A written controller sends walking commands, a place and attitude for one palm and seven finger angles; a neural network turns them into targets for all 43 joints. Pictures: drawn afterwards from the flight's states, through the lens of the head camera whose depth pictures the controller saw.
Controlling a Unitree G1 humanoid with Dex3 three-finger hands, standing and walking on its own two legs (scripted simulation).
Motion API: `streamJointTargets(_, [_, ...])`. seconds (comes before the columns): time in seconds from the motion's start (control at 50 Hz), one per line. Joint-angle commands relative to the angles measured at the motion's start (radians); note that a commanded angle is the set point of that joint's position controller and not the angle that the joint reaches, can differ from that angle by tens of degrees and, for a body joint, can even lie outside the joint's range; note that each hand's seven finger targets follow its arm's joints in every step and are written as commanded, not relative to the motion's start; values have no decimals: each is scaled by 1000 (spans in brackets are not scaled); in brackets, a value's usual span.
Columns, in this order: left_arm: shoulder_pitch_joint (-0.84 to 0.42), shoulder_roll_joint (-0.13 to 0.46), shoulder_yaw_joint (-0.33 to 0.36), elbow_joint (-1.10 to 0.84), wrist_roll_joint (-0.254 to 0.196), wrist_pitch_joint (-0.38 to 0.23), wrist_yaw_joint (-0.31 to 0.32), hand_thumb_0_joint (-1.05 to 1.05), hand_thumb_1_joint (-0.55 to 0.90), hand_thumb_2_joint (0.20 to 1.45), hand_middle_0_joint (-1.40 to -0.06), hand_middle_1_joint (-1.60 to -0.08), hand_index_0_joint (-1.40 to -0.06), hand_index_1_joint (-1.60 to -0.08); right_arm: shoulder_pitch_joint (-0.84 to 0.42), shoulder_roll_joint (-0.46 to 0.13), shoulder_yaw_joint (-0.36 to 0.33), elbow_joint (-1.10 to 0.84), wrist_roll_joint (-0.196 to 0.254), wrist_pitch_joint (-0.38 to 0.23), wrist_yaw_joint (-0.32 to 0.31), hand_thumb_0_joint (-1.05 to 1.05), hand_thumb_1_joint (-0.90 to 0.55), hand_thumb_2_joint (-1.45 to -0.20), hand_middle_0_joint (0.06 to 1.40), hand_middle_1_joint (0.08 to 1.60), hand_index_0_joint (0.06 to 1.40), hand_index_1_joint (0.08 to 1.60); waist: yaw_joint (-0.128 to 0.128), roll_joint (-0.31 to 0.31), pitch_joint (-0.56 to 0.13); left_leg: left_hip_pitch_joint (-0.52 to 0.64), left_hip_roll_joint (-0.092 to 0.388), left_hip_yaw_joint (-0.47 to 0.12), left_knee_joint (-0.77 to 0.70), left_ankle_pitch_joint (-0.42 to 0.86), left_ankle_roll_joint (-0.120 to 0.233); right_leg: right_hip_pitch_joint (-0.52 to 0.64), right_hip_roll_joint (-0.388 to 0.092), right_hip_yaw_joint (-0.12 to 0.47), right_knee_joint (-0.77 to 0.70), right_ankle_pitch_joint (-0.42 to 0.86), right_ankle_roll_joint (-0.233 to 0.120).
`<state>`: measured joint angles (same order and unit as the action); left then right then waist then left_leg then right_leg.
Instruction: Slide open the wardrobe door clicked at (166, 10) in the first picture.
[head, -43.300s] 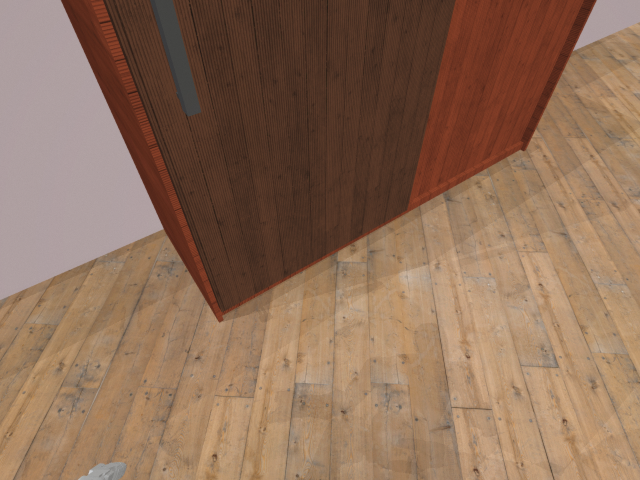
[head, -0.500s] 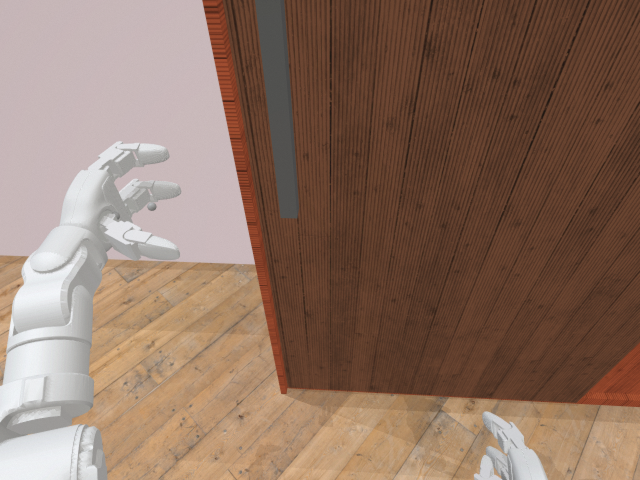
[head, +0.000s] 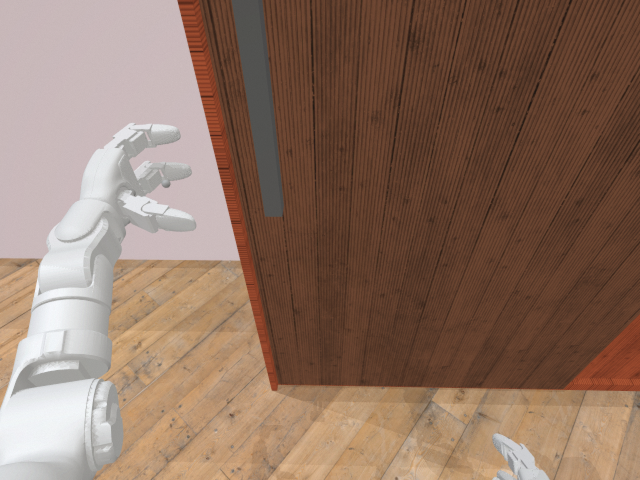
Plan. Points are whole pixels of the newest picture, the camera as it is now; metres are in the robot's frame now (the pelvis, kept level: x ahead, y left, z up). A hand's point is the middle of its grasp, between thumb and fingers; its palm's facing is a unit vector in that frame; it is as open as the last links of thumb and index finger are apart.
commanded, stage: move the hooked fingers beside the handle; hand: left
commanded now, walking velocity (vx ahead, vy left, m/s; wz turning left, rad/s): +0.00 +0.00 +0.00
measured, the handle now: (265, 113) +0.53 +0.11 +0.22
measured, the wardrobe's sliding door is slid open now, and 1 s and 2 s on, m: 0.00 0.00 0.00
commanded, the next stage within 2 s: feel for the door with the fingertips in 1.18 s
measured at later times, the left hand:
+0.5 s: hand (202, 154) +0.47 +0.19 +0.19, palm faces +0.04 -1.00 +0.02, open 14.0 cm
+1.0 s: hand (205, 161) +0.46 +0.18 +0.19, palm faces +0.05 -1.00 +0.00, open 14.0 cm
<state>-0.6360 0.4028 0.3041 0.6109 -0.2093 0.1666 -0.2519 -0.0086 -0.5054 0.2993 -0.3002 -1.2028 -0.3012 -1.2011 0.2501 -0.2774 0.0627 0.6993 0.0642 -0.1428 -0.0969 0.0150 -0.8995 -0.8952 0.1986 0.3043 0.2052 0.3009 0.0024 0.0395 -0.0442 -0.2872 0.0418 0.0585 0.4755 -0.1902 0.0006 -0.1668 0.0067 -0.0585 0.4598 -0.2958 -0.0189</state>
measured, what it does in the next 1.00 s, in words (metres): stands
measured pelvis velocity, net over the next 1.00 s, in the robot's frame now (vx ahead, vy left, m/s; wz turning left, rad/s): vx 0.00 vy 0.00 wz -0.01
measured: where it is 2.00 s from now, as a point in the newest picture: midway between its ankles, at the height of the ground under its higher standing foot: outside the picture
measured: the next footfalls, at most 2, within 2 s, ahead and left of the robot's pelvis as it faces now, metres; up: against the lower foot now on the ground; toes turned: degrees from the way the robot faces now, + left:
none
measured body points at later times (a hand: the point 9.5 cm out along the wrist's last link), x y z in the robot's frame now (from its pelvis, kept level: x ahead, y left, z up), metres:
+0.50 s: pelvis +0.01 +0.01 +0.00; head +0.02 +0.00 +0.45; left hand +0.46 +0.24 +0.20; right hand +0.05 -0.26 -0.12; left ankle +0.04 +0.12 -0.74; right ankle -0.03 -0.10 -0.74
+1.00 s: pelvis +0.00 +0.00 +0.00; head +0.01 -0.01 +0.45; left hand +0.45 +0.24 +0.19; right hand +0.10 -0.26 -0.12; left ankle +0.04 +0.12 -0.74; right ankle -0.03 -0.10 -0.74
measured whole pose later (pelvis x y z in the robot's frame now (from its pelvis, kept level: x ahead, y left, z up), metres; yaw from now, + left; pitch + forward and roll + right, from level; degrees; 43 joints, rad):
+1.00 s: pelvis +0.00 +0.00 +0.00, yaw -1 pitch +3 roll -1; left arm -0.84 0.37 0.30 0.90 -0.14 0.01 -0.16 -0.01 -0.50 0.30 -0.30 -1.20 -0.30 -1.20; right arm 0.31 -0.28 0.04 0.71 0.04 -0.12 -0.06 0.01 -0.90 -0.90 0.20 0.30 0.21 0.30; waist -0.04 0.04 -0.05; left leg -0.36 0.05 0.07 0.52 -0.21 0.01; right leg -0.24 0.01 -0.04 0.50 -0.31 -0.01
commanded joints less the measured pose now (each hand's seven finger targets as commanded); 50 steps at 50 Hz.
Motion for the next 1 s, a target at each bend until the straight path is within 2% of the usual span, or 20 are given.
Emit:
streamJointTargets(0.0, [-560,266,50,-153,-2,-91,19,0,-500,300,-300,-1200,-300,-1200,-35,-132,-57,-124,0,-38,-13,0,-900,-900,200,300,200,300,-29,-13,-239,199,-25,-45,-19,125,49,-90,0,52,-71,279,8])
streamJointTargets(0.02, [-607,230,17,-154,0,-103,21,0,-500,300,-300,-1200,-300,-1200,-29,-127,-57,-122,-1,-39,-12,0,-900,-900,200,300,200,300,-42,23,-247,216,-26,-44,-13,129,48,-103,0,53,-70,282,7])
streamJointTargets(0.08, [-624,262,50,-80,4,-138,31,0,-500,300,-300,-1200,-300,-1200,7,-134,-64,-108,-7,-41,-10,0,-900,-900,200,300,200,300,-43,-39,-277,213,-22,-51,-4,145,51,-91,6,48,-62,294,7])
streamJointTargets(0.1, [-633,283,65,-77,8,-148,35,0,-500,300,-300,-1200,-300,-1200,12,-136,-65,-106,-7,-40,-7,0,-900,-900,200,300,200,300,-37,-23,-292,211,-21,-50,-7,151,49,-82,5,50,-57,306,7])
streamJointTargets(0.14, [-639,224,26,-58,11,-159,33,0,-500,300,-300,-1200,-300,-1200,25,-132,-69,-103,-7,-41,1,0,-900,-900,200,300,200,300,-40,19,-302,231,-21,-46,-1,179,46,-91,7,47,-49,334,2])
streamJointTargets(0.16, [-629,241,44,-34,14,-161,38,0,-500,300,-300,-1200,-300,-1200,39,-137,-71,-98,-8,-38,3,0,-900,-900,200,300,200,300,-38,-7,-307,230,-19,-51,-1,187,45,-90,11,42,-45,335,1])
streamJointTargets(0.26, [-671,260,53,94,32,-165,51,0,-500,300,-300,-1200,-300,-1200,75,-147,-77,-83,-12,-21,8,0,-900,-900,200,300,200,300,-57,-59,-221,146,-18,-38,-3,128,51,-124,9,46,-50,303,10])
streamJointTargets(0.32, [-752,283,65,47,50,-212,68,0,-500,300,-300,-1200,-300,-1200,97,-146,-86,-84,-17,-25,13,0,-900,-900,200,300,200,300,-58,15,-318,205,-18,-43,12,168,49,-116,13,50,-36,319,3])
streamJointTargets(0.36, [-782,260,44,82,50,-230,68,0,-500,300,-300,-1200,-300,-1200,114,-146,-87,-71,-18,-26,14,0,-900,-900,200,300,200,300,-74,10,-305,208,-15,-43,17,166,46,-137,17,49,-36,315,3])
streamJointTargets(0.38, [-759,266,52,89,47,-244,67,0,-500,300,-300,-1200,-300,-1200,128,-148,-89,-71,-19,-27,14,0,-900,-900,200,300,200,300,-72,-30,-314,201,-12,-44,20,181,50,-119,20,42,-32,327,4])
streamJointTargets(0.4, [-735,276,70,82,46,-249,65,0,-500,300,-300,-1200,-300,-1200,125,-151,-91,-74,-19,-29,18,0,-900,-900,200,300,200,300,-57,-2,-340,212,-15,-43,21,201,48,-110,20,47,-25,351,1])
streamJointTargets(0.46, [-688,217,37,82,46,-239,60,0,-500,300,-300,-1200,-300,-1200,125,-147,-93,-80,-16,-26,27,0,-900,-900,200,300,200,300,-51,21,-325,223,-12,-42,20,227,42,-122,24,37,-19,360,-3])
streamJointTargets(0.5, [-646,261,79,98,43,-231,68,0,-500,300,-300,-1200,-300,-1200,127,-155,-94,-82,-17,-21,28,0,-900,-900,200,300,200,300,-41,-28,-299,181,-11,-40,13,202,47,-107,25,37,-23,350,0])
streamJointTargets(0.56, [-653,243,61,68,50,-220,76,0,-500,300,-300,-1200,-300,-1200,123,-151,-96,-89,-15,-12,29,0,-900,-900,200,300,200,300,-49,-29,-279,172,-10,-34,9,180,49,-119,25,38,-27,332,2])
streamJointTargets(0.6, [-666,294,99,31,53,-230,88,0,-500,300,-300,-1200,-300,-1200,120,-154,-96,-94,-17,-9,25,0,-900,-900,200,300,200,300,-41,-34,-309,178,-12,-34,12,185,52,-98,24,44,-25,342,3])
streamJointTargets(0.7, [-711,232,48,-68,45,-246,93,0,-500,300,-300,-1200,-300,-1200,100,-141,-94,-96,-15,-18,24,0,-900,-900,200,300,200,300,-52,38,-356,263,-8,-41,20,225,47,-114,28,43,-28,352,-1])
streamJointTargets(0.82, [-693,187,12,75,46,-194,89,0,-500,300,-300,-1200,-300,-1200,90,-140,-83,-80,-12,-8,17,0,-900,-900,200,300,200,300,-64,-30,-235,178,-15,-39,7,138,51,-148,20,39,-44,295,4])
streamJointTargets(0.88, [-729,215,22,80,47,-212,93,0,-500,300,-300,-1200,-300,-1200,95,-143,-81,-85,-16,-3,13,0,-900,-900,200,300,200,300,-68,-51,-260,169,-18,-39,14,131,55,-134,15,43,-40,295,6])
streamJointTargets(0.92, [-758,197,11,18,50,-237,96,0,-500,300,-300,-1200,-300,-1200,82,-135,-82,-95,-16,-9,18,0,-900,-900,200,300,200,300,-60,16,-335,222,-19,-44,22,173,49,-125,16,47,-25,328,1])
streamJointTargets(0.98, [-720,193,12,86,37,-243,89,0,-500,300,-300,-1200,-300,-1200,93,-138,-80,-87,-14,-6,16,0,-900,-900,200,300,200,300,-69,-77,-288,185,-17,-43,28,169,54,-120,19,42,-29,339,7])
